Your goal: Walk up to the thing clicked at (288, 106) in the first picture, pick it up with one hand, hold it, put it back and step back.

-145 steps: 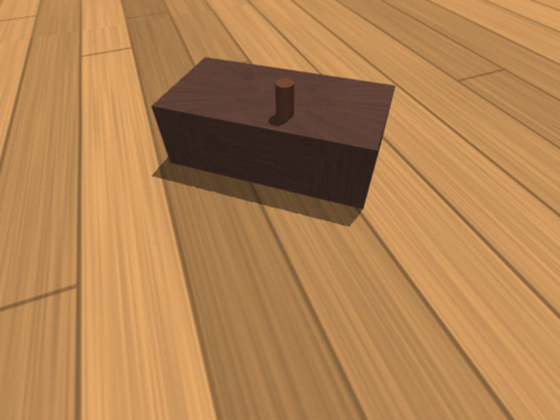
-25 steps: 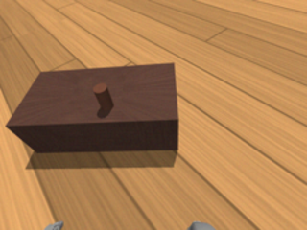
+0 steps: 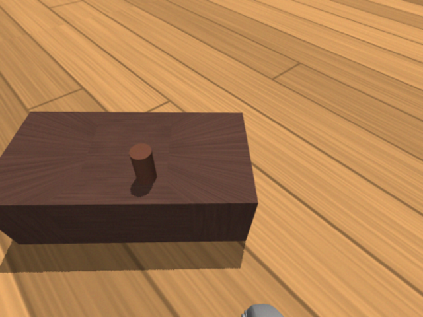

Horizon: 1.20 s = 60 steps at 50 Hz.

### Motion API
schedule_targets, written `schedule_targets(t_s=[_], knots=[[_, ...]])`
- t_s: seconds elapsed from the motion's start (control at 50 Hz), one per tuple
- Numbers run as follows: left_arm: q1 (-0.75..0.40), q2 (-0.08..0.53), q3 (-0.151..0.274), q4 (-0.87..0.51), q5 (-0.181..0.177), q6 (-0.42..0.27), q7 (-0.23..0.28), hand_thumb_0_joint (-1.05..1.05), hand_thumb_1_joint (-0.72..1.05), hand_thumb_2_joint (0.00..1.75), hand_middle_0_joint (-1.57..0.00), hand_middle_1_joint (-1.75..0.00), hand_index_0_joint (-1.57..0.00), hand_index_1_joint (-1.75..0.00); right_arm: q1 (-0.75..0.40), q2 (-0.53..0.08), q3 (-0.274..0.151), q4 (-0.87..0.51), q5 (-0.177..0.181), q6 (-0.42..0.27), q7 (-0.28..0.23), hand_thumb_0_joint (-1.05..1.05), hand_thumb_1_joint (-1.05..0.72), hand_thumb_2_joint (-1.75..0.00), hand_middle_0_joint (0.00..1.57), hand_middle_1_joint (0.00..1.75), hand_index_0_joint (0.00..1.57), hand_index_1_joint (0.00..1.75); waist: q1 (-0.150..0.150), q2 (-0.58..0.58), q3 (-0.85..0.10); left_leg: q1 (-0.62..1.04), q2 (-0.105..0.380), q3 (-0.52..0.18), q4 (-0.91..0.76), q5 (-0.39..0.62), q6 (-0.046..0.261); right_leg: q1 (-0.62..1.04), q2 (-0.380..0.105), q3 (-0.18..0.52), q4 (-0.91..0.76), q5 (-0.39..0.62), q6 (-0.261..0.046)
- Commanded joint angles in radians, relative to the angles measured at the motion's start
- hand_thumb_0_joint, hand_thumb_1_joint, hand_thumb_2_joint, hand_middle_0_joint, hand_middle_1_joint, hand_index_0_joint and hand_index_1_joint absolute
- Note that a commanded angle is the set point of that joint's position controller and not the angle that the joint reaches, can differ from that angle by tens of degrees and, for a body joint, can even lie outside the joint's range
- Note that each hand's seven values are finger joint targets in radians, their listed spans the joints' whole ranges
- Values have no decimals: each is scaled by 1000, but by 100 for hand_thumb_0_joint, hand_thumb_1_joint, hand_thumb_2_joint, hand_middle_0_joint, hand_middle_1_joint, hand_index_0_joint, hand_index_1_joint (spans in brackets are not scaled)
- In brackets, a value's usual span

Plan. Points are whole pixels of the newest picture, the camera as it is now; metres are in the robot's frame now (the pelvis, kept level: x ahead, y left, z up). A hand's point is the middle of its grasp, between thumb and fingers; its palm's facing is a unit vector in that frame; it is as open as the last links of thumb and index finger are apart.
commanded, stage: walk up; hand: left
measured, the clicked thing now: (143, 164) +0.72 +0.24 -0.32
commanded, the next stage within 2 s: none
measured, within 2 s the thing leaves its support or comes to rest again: neither
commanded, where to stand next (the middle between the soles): +0.26 +0.04 m, yaw -1 degrees
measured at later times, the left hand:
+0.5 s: hand (65, 292) +0.21 +0.30 -0.10, palm faces -0.02 -0.90 -0.45, open 7.4 cm
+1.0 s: hand (61, 293) +0.23 +0.34 -0.17, palm faces -0.06 -0.93 -0.36, open 7.4 cm
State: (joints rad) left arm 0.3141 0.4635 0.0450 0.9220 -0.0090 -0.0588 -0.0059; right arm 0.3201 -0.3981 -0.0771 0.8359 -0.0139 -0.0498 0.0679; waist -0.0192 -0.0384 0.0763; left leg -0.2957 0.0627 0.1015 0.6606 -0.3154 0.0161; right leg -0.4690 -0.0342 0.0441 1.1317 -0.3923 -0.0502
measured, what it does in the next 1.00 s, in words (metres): walks ahead: right foot, then left foot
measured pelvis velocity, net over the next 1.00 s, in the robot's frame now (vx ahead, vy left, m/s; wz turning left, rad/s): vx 0.17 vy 0.07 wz -0.04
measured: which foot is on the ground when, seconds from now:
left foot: down 0.00-0.28, up 0.30-0.62, down 0.64-1.00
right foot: up 0.00-0.24, down 0.26-0.68, up 0.70-0.94, down 0.96-1.00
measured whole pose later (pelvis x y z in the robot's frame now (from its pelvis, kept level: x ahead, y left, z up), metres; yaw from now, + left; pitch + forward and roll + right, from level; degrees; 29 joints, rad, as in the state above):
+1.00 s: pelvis +0.17 +0.07 -0.01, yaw -2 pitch -2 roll -2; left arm 0.21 0.38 0.05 0.99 0.02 0.03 -0.02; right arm 0.15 -0.41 -0.04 0.92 -0.01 -0.02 -0.01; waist 0.01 0.02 0.12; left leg -0.45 0.11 0.01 0.75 -0.26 -0.02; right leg -0.27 -0.01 -0.03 0.72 -0.41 0.01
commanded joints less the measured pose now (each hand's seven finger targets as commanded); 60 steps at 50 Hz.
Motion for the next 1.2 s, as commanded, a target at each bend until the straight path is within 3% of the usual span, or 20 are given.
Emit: schedule_targets(t_s=[0.0, 0.08, 0.14, 0.22, 0.24, 0.26, 0.3, 0.38, 0.5, 0.62, 0.66, 0.68, 0.76, 0.92, 0.94, 0.98, 1.0, 1.06, 1.12, 1.18], knots=[[70, 162, 51, -57, -9, -29, -5, 0, 90, 90, -20, -30, -20, -30, 12, -278, -63, -73, 8, -40, -30, 0, -90, -90, 20, 30, 20, 30, 22, 237, 6, 93, 186, -235, -340, 232, 168, -89, -47, -21, -129, 77, 22], [-38, 142, 50, -108, 7, -29, -17, 0, 90, 90, -20, -30, -20, -30, 78, -271, -60, -85, 1, -34, -33, 0, -90, -90, 20, 30, 20, 30, -21, 204, -12, 182, 218, -224, -328, 350, 230, -92, -48, -77, -306, 91, 32], [-69, 117, 48, -126, 10, -34, -16, 0, 90, 90, -20, -30, -20, -30, 81, -261, -58, -96, -2, -21, -32, 0, -90, -90, 20, 30, 20, 30, -25, 174, -30, 188, 181, -162, -258, 520, 201, -6, -15, -115, -426, 141, 15], [78, 135, 72, -82, 11, -45, 3, 0, 90, 90, -20, -30, -20, -30, 25, -223, -42, -138, 10, -3, -29, 0, -90, -90, 20, 30, 20, 30, 70, 55, -112, 34, 112, -87, -3, 436, 135, 379, 54, -148, -633, 271, -2], [176, 188, 94, -66, 17, -51, 12, 0, 90, 90, -20, -30, -20, -30, 44, -177, -26, -145, 16, -5, -29, 0, -90, -90, 20, 30, 20, 30, 126, -76, -176, -46, 51, -54, 223, 316, 93, 519, -31, -5, -700, 221, -33], [206, 269, 117, -84, 23, -57, 22, 0, 90, 90, -20, -30, -20, -30, 97, -125, -7, -163, 13, -6, -26, 0, -90, -90, 20, 30, 20, 30, 114, -243, -232, -288, -63, -41, 410, -166, 43, 691, -313, 423, -737, 185, -129], [102, 288, 109, -117, 3, -47, 26, 0, 90, 90, -20, -30, -20, -30, 72, -264, -42, -122, -1, 21, -42, 0, -90, -90, 20, 30, 20, 30, 93, -88, -139, -376, -15, -148, 540, -258, 26, 546, -454, 653, -833, -43, -284], [15, 216, 83, -138, 5, -58, 25, 0, 90, 90, -20, -30, -20, -30, 75, -225, -41, -74, 5, 25, -25, 0, -90, -90, 20, 30, 20, 30, 31, -45, 7, -308, 27, -190, 454, -88, 5, 307, -268, 250, -830, 138, -184], [-56, 182, 64, -157, 33, -38, 9, 0, 90, 90, -20, -30, -20, -30, 42, -164, -31, -31, 7, 23, -23, 0, -90, -90, 20, 30, 20, 30, 24, -198, 15, -89, 16, -65, 119, 53, -37, 85, -160, -4, -774, 265, -152], [-84, 117, 33, -142, 15, 31, 9, 0, 90, 90, -20, -30, -20, -30, 57, -212, -40, 44, 0, -14, -72, 0, -90, -90, 20, 30, 20, 30, -15, 5, -80, 187, -24, -59, -138, 215, -9, -27, -92, -38, -415, 134, -59], [14, 68, 15, -112, -7, 57, 14, 0, 90, 90, -20, -30, -20, -30, -6, -307, -42, 4, -13, -29, -82, 0, -90, -90, 20, 30, 20, 30, 35, 187, -101, 67, 322, -562, -327, 108, 143, -17, 30, 3, -188, -173, 17], [11, 141, 34, -75, -2, 70, 26, 0, 90, 90, -20, -30, -20, -30, -94, -352, -49, -4, 3, -23, -84, 0, -90, -90, 20, 30, 20, 30, 33, 189, -89, -15, 362, -600, -340, -7, 226, 40, -23, 25, -132, -194, 16], [-6, 156, 51, -17, 5, 74, 12, 0, 90, 90, -20, -30, -20, -30, -138, -300, -32, 7, -10, -21, -94, 0, -90, -90, 20, 30, 20, 30, 40, 254, -81, -20, 211, -360, -264, 60, 149, 49, -37, 15, -199, -113, 17], [25, 122, 59, 47, 33, 66, 2, 0, 90, 90, -20, -30, -20, -30, -195, -280, -29, 8, -4, 8, -96, 0, -90, -90, 20, 30, 20, 30, 57, 220, -127, -72, 181, -281, -156, 51, 138, 244, 12, -86, -532, 3, 19], [22, 130, 64, 49, 41, 58, 5, 0, 90, 90, -20, -30, -20, -30, -192, -253, -19, 13, 1, 12, -96, 0, -90, -90, 20, 30, 20, 30, 66, 171, -124, -98, 151, -246, -108, 42, 100, 282, 7, -63, -621, 39, 4], [-86, 220, 76, 10, 52, 47, 7, 0, 90, 90, -20, -30, -20, -30, -221, -160, 4, 11, 15, 11, -96, 0, -90, -90, 20, 30, 20, 30, 39, -113, -56, -170, -29, -81, 63, -77, 3, 160, -207, 289, -763, -59, -106], [-182, 241, 75, -20, 51, 51, 0, 0, 90, 90, -20, -30, -20, -30, -210, -192, -10, 42, 14, 12, -103, 0, -90, -90, 20, 30, 20, 30, 23, -135, -29, -37, -34, -85, 141, -157, 1, 13, -261, 322, -762, -84, -155], [-216, 136, 49, -28, 32, 48, 1, 0, 90, 90, -20, -30, -20, -30, -107, -242, -17, 105, 15, -16, -98, 0, -90, -90, 20, 30, 20, 30, -32, 20, -89, 124, 67, -192, -77, 264, 51, 60, -91, 22, -546, 250, -22], [-109, 127, 53, 10, 26, 58, -3, 0, 90, 90, -20, -30, -20, -30, -158, -277, -9, 92, 6, -18, -101, 0, -90, -90, 20, 30, 20, 30, 38, 33, -137, 41, 187, -377, -168, 144, 157, 148, -20, -7, -471, 54, 7], [-147, 156, 59, 18, 38, 50, -6, 0, 90, 90, -20, -30, -20, -30, -216, -224, 4, 103, 9, -2, -94, 0, -90, -90, 20, 30, 20, 30, 30, -48, -38, -81, 29, -171, -69, 58, 41, 178, -115, 125, -691, 8, -58]])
